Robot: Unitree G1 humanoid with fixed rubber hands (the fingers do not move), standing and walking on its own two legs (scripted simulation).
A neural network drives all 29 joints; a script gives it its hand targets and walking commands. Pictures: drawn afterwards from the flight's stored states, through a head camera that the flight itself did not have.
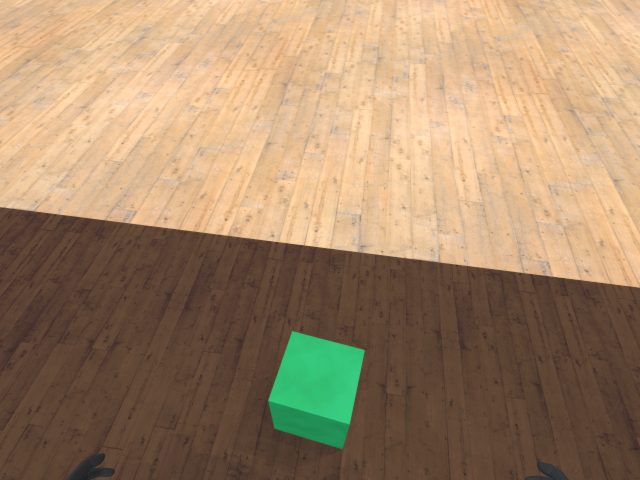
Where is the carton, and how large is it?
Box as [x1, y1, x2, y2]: [268, 331, 364, 448]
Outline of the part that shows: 292,331 268,400 274,428 342,448 350,420 364,350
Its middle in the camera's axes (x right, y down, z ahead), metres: +0.00 +0.43 +1.12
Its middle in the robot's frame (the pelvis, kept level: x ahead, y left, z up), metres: +0.45 +0.00 -0.66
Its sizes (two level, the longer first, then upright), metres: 0.210 0.200 0.250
